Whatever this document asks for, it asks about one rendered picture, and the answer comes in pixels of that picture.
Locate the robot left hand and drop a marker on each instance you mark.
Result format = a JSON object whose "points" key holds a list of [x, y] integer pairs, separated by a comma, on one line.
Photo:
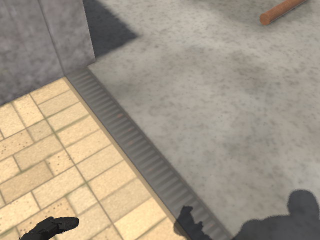
{"points": [[49, 227]]}

